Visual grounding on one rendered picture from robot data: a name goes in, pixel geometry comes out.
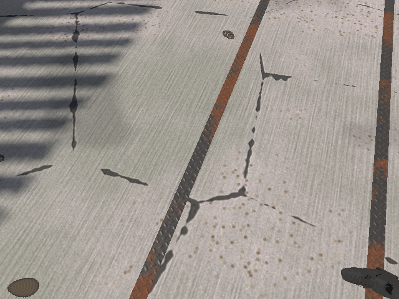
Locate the robot right hand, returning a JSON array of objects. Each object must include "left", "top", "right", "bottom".
[{"left": 341, "top": 267, "right": 399, "bottom": 299}]

